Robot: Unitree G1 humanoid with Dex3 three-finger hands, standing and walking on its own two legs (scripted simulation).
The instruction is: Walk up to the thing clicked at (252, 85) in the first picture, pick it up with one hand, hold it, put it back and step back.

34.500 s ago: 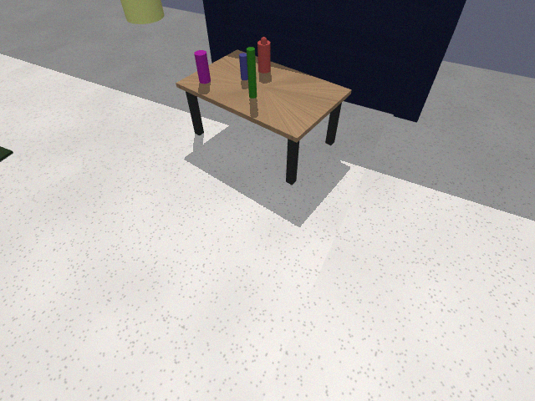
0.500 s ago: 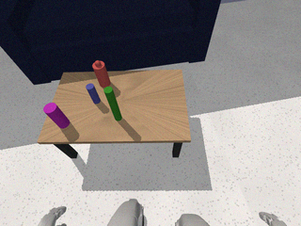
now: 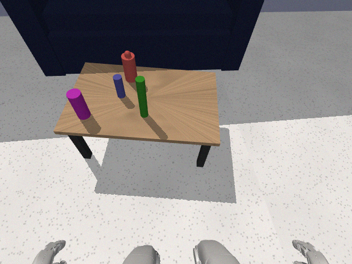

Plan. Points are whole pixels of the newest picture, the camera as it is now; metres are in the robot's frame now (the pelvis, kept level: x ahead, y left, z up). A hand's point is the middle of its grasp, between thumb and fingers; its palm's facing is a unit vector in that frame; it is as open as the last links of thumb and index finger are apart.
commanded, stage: step back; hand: left
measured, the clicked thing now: (142, 98) +0.78 +0.20 -0.29
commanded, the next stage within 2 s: stand in 1.98 s
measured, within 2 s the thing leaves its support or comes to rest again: neither
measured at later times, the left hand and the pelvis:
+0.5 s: hand out of the picture -0.06 +0.25 -0.15, palm faces +0.06 -0.91 -0.42, open 7.4 cm; pelvis -0.18 -0.02 -0.01, yaw +4 degrees
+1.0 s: hand out of the picture -0.30 +0.21 -0.14, palm faces +0.04 -0.91 -0.41, open 7.4 cm; pelvis -0.34 -0.06 +0.00, yaw +1 degrees
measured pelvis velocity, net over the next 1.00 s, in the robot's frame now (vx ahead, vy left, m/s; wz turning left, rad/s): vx -0.34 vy -0.06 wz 0.02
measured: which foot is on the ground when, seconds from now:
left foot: down 0.00-0.20, up 0.22-0.46, down 0.48-0.84, up 0.86-1.00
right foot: up 0.00-0.14, down 0.16-0.50, up 0.52-0.80, down 0.82-1.00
